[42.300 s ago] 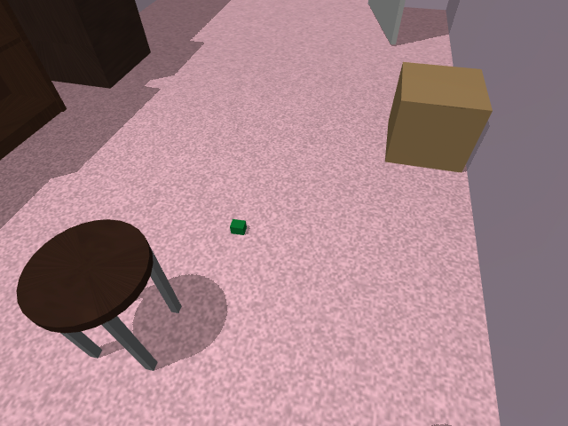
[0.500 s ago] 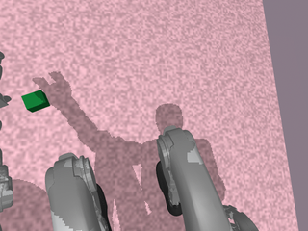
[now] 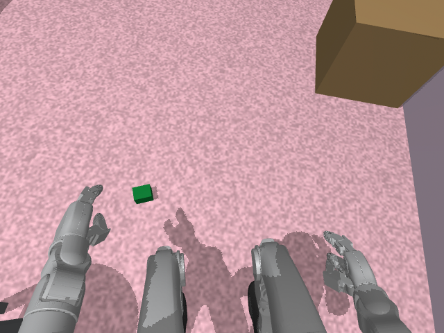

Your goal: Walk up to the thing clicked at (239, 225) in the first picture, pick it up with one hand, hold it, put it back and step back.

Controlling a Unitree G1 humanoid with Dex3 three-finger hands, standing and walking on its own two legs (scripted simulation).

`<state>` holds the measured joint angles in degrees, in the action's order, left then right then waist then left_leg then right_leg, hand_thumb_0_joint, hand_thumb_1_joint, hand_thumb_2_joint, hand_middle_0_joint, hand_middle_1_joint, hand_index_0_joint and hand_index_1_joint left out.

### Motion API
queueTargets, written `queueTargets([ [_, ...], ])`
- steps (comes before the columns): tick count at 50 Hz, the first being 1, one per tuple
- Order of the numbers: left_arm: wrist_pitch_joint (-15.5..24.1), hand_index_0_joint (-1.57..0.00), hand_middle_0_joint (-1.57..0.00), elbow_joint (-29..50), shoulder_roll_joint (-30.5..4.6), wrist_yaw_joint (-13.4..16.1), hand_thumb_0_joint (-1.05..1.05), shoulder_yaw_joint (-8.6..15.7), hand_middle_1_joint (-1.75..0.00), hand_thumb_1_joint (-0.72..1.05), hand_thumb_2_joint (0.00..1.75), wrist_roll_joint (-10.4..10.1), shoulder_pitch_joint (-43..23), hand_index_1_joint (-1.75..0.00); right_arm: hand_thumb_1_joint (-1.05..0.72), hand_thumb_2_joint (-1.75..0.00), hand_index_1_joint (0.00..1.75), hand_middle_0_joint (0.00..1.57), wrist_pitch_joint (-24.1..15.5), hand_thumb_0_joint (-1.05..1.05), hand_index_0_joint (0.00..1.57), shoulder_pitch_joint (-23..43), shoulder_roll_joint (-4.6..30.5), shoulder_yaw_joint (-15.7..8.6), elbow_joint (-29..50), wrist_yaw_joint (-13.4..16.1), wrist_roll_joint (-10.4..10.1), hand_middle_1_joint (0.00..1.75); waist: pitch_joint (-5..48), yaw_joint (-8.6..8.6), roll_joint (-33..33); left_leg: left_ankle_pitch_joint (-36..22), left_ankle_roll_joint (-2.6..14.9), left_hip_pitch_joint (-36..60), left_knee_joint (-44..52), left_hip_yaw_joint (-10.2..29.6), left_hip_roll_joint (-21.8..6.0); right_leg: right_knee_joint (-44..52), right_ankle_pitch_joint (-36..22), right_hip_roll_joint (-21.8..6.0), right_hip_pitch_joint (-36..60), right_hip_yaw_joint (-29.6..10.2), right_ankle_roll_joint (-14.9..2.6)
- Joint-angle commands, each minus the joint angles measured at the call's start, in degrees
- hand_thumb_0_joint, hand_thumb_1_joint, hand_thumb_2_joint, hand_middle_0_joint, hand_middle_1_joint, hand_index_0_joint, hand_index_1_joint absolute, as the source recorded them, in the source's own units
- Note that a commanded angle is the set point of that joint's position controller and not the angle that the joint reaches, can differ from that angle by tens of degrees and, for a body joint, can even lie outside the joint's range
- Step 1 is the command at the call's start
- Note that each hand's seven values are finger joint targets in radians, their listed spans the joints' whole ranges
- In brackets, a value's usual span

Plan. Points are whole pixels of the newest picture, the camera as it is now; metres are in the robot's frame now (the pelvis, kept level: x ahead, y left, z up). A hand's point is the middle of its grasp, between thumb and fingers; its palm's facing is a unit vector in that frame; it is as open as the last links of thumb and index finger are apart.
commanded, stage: home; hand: left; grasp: from above
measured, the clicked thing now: (143, 194) +0.54 +0.24 -0.52
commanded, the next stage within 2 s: none
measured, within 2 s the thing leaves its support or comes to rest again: neither
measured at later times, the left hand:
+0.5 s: hand (72, 262) +0.24 +0.19 +0.09, palm faces +0.10 -0.97 -0.22, open 7.4 cm
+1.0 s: hand (61, 281) +0.22 +0.19 +0.12, palm faces +0.11 -0.97 -0.21, open 7.4 cm
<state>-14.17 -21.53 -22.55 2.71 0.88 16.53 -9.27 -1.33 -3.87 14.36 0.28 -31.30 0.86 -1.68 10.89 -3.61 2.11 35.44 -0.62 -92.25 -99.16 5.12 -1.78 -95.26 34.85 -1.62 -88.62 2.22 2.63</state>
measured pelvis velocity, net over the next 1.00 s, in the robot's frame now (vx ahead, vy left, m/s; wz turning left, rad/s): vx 0.07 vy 0.00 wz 0.06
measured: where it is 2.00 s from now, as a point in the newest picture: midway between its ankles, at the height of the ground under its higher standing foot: outside the picture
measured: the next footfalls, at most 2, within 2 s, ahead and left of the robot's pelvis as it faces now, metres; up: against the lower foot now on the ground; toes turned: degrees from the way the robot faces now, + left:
none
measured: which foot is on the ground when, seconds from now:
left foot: down 0.00-1.00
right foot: down 0.00-1.00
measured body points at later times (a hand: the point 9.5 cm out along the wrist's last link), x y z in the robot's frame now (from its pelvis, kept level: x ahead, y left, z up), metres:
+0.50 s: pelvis +0.06 +0.00 +0.15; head +0.10 +0.01 +0.60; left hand +0.23 +0.24 +0.11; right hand +0.22 -0.24 +0.08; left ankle +0.07 +0.12 -0.51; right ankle +0.08 -0.15 -0.51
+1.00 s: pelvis +0.07 +0.00 +0.17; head +0.09 +0.00 +0.62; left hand +0.21 +0.24 +0.14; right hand +0.26 -0.23 +0.11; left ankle +0.07 +0.12 -0.51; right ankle +0.08 -0.15 -0.51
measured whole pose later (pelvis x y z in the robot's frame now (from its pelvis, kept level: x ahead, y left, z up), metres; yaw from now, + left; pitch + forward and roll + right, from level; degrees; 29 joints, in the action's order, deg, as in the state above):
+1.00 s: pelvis +0.07 +0.00 +0.17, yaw +3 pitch +10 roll -3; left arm -26.5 7.1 -12.4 1.3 1.6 -2.4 28.4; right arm -13.6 -15.2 12.7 1.7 -30.6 9.9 0.0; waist 8.7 -1.6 2.8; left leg 28.1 -0.9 -40.0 -58.1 3.4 -2.3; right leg -53.6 27.0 -1.7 -36.3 3.2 2.1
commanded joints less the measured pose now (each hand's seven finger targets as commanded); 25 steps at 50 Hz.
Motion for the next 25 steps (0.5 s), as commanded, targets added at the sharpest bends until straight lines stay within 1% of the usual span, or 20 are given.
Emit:
queueTargets([
  [1, 0.03, -0.2, -0.2, 15.83, -7.88, 2.38, 0.0, 5.28, -0.3, 0.9, 0.9, -6.33, -3.92, -0.3, -0.9, -0.9, 0.3, 0.2, -3.54, 0.0, 0.2, -3.43, 8.14, -3.02, 5.91, 2.49, -0.73, 0.3, 23.66, -1.74, 5.51, -3.51, 1.45, 28.26, 21.45, 0.11, 0.73, 18.35, -5.9, 1.68, 18.96, 0.07, -3.58],
  [2, -0.51, -0.2, -0.2, 17.07, -7.72, 2.75, 0.0, 6.19, -0.3, 0.9, 0.9, -7.98, -1.77, -0.3, -0.9, -0.9, 0.3, 0.2, -3.93, 0.0, 0.2, -3.21, 7.83, -2.79, 6.68, 2.84, -0.73, 0.3, 24.19, -1.18, 4.24, -4.18, 1.54, 29.76, 22.51, 0.01, 0.86, 20.13, -6.34, 1.81, 21.72, 0.0, -3.53],
  [3, -1.24, -0.2, -0.2, 17.04, -5.95, 2.75, 0.0, 4.83, -0.3, 0.9, 0.9, -9.09, 0.42, -0.3, -0.9, -0.9, 0.3, 0.2, -4.25, 0.0, 0.2, -3.23, 7.28, -2.46, 6.39, 3.2, -0.68, 0.3, 22.28, -1.78, 3.76, -4.61, 1.52, 30.45, 23.96, -0.23, 0.85, 21.87, -6.76, 1.76, 22.94, -0.17, -3.5],
  [4, -1.74, -0.2, -0.2, 19.09, -5.7, 2.91, 0.0, 5.02, -0.3, 0.9, 0.9, -10.37, 1.07, -0.3, -0.9, -0.9, 0.3, 0.2, -4.62, 0.0, 0.2, -3.27, 7.01, -2.25, 6.71, 3.55, -0.76, 0.3, 21.06, -1.69, 3.99, -4.16, 1.55, 31.53, 25.63, -0.02, 0.81, 23.54, -6.56, 1.82, 24.43, -0.27, -3.45],
  [5, -2.46, -0.2, -0.2, 19.94, -5.27, 3.11, 0.0, 5.78, -0.3, 0.9, 0.9, -11.4, 2.97, -0.3, -0.9, -0.9, 0.3, 0.2, -5.03, 0.0, 0.2, -3.8, 6.8, -2.0, 6.97, 3.98, -0.82, 0.3, 21.06, -1.32, 3.64, -3.89, 1.51, 33.74, 27.26, 0.1, 0.71, 25.13, -6.48, 1.79, 26.4, -0.43, -3.44],
  [6, -3.11, -0.2, -0.2, 20.23, -4.57, 3.18, 0.0, 5.8, -0.3, 0.9, 0.9, -12.33, 4.54, -0.3, -0.9, -0.9, 0.3, 0.2, -5.35, 0.0, 0.2, -3.87, 6.63, -1.71, 6.71, 4.41, -0.8, 0.3, 20.38, -1.03, 3.98, -3.85, 1.38, 35.84, 29.0, 0.45, 0.62, 26.33, -6.67, 1.79, 27.47, -0.37, -3.41],
  [7, -3.58, -0.2, -0.2, 21.2, -3.07, 3.1, 0.0, 4.89, -0.3, 0.9, 0.9, -13.15, 5.98, -0.3, -0.9, -0.9, 0.3, 0.2, -5.74, 0.0, 0.2, -4.27, 6.27, -1.52, 6.49, 4.79, -0.78, 0.3, 19.19, -1.55, 4.54, -5.22, 1.27, 37.09, 30.46, 0.81, 0.45, 27.3, -8.1, 1.84, 28.67, -0.13, -3.32],
  [8, -4.22, -0.2, -0.2, 22.65, -2.65, 3.14, 0.0, 5.45, -0.3, 0.9, 0.9, -14.05, 8.25, -0.3, -0.9, -0.9, 0.3, 0.2, -6.16, 0.0, 0.2, -4.91, 6.21, -1.39, 7.11, 5.4, -0.82, 0.3, 19.81, -1.17, 3.65, -6.7, 1.28, 38.64, 31.36, 0.65, 0.51, 28.58, -9.24, 1.91, 30.75, -0.06, -3.35],
  [9, -4.96, -0.2, -0.2, 23.19, -2.47, 3.21, 0.0, 6.04, -0.3, 0.9, 0.9, -15.02, 10.48, -0.3, -0.9, -0.9, 0.3, 0.2, -6.47, 0.0, 0.2, -5.25, 5.91, -1.04, 7.13, 5.9, -0.94, 0.3, 19.08, -0.83, 3.11, -7.6, 1.24, 39.99, 32.58, 0.47, 0.55, 30.24, -9.84, 1.84, 32.77, -0.1, -3.27],
  [10, -5.46, -0.2, -0.2, 23.81, -0.55, 3.01, 0.0, 5.1, -0.3, 0.9, 0.9, -15.87, 12.1, -0.3, -0.9, -0.9, 0.3, 0.2, -6.91, 0.0, 0.2, -5.85, 5.62, -0.96, 6.82, 6.33, -0.82, 0.3, 18.04, -1.38, 3.41, -9.75, 1.21, 40.86, 33.5, -0.02, 0.45, 31.27, -11.62, 1.97, 34.36, 0.02, -3.28],
  [12, -6.31, -0.2, -0.2, 25.66, -0.11, 2.98, 0.0, 6.21, -0.3, 0.9, 0.9, -17.49, 14.46, -0.3, -0.9, -0.9, 0.3, 0.2, -7.81, 0.0, 0.2, -6.6, 5.53, -0.54, 6.86, 7.25, -0.67, 0.3, 17.37, -0.81, 3.42, -12.4, 1.02, 44.2, 36.07, 0.32, 0.28, 33.16, -13.87, 2.07, 37.52, 0.4, -3.2],
  [13, -6.68, -0.2, -0.2, 27.09, 0.45, 2.89, 0.0, 6.11, -0.3, 0.9, 0.9, -17.99, 16.1, -0.3, -0.9, -0.9, 0.3, 0.2, -8.21, 0.0, 0.2, -6.81, 5.43, -0.5, 7.27, 7.7, -0.68, 0.3, 16.34, -0.48, 4.31, -13.33, 0.92, 45.78, 37.42, 0.03, 0.36, 34.32, -14.53, 2.14, 38.49, 0.58, -3.26],
  [14, -7.08, -0.2, -0.2, 27.97, 1.53, 2.74, 0.0, 5.31, -0.3, 0.9, 0.9, -18.34, 18.33, -0.3, -0.9, -0.9, 0.3, 0.2, -8.59, 0.0, 0.2, -7.53, 5.06, -0.44, 7.28, 8.11, -0.54, 0.3, 15.63, -1.04, 4.21, -15.22, 0.86, 47.03, 38.31, -0.33, 0.42, 35.76, -16.01, 2.19, 40.12, 0.6, -3.18],
  [16, -7.79, -0.2, -0.2, 29.92, 1.82, 2.64, 0.0, 6.29, -0.3, 0.9, 0.9, -19.46, 21.28, -0.3, -0.9, -0.9, 0.3, 0.2, -9.32, 0.0, 0.2, -8.11, 5.0, -0.19, 7.71, 8.68, -0.34, 0.3, 13.55, -0.28, 3.7, -15.74, 0.78, 49.26, 41.18, 0.01, 0.37, 38.21, -16.67, 2.34, 43.14, 1.05, -2.98],
  [17, -8.19, -0.2, -0.2, 30.71, 2.63, 2.49, 0.0, 5.84, -0.3, 0.9, 0.9, -19.71, 23.57, -0.3, -0.9, -0.9, 0.3, 0.2, -9.68, 0.0, 0.2, -8.32, 4.79, -0.1, 8.11, 8.95, -0.23, 0.3, 12.52, -0.21, 3.62, -15.78, 0.82, 49.96, 42.45, -0.14, 0.56, 39.58, -16.86, 2.38, 44.48, 1.24, -2.92],
  [18, -8.56, -0.2, -0.2, 31.72, 2.91, 2.35, 0.0, 5.9, -0.3, 0.9, 0.9, -20.02, 25.55, -0.3, -0.9, -0.9, 0.3, 0.2, -9.96, 0.0, 0.2, -8.77, 4.79, -0.25, 8.4, 9.2, -0.19, 0.3, 11.84, 0.14, 3.63, -16.14, 0.79, 51.34, 43.61, -0.5, 0.53, 40.76, -17.12, 2.51, 45.69, 1.3, -2.93],
  [20, -9.09, -0.2, -0.2, 34.94, 3.37, 2.1, 0.0, 5.62, -0.3, 0.9, 0.9, -20.16, 28.4, -0.3, -0.9, -0.9, 0.3, 0.2, -10.59, 0.0, 0.2, -9.36, 4.39, -0.4, 9.46, 9.71, -0.14, 0.3, 10.53, 0.07, 3.7, -17.09, 0.83, 52.91, 45.48, -1.47, 0.87, 43.6, -17.59, 2.65, 48.17, 1.41, -2.9],
  [21, -9.35, -0.2, -0.2, 35.58, 3.46, 1.97, 0.0, 5.33, -0.3, 0.9, 0.9, -20.3, 29.48, -0.3, -0.9, -0.9, 0.3, 0.2, -10.94, 0.0, 0.2, -9.21, 4.4, -0.27, 9.36, 9.92, -0.07, 0.3, 8.99, 0.25, 3.06, -17.55, 0.86, 53.44, 46.38, -1.49, 0.84, 44.57, -17.92, 2.76, 49.08, 1.71, -2.83],
  [23, -9.82, -0.2, -0.2, 37.65, 3.85, 1.59, 0.0, 5.19, -0.3, 0.9, 0.9, -20.35, 33.23, -0.3, -0.9, -0.9, 0.3, 0.2, -11.56, 0.0, 0.2, -9.38, 4.15, -0.25, 10.03, 10.19, 0.06, 0.3, 7.9, 0.76, 2.24, -19.14, 0.95, 54.53, 47.51, -1.66, 1.09, 46.18, -19.06, 2.82, 51.22, 2.02, -2.72],
  [25, -10.2, -0.2, -0.2, 38.72, 4.56, 1.14, 0.0, 4.52, -0.3, 0.9, 0.9, -20.17, 35.45, -0.3, -0.9, -0.9, 0.3, 0.2, -12.06, 0.0, 0.2, -9.42, 4.12, -0.39, 10.55, 10.42, 0.19, 0.3, 6.19, 0.5, 1.47, -19.73, 1.11, 55.3, 48.35, -2.15, 1.3, 47.52, -19.29, 2.95, 51.96, 2.26, -2.74],
])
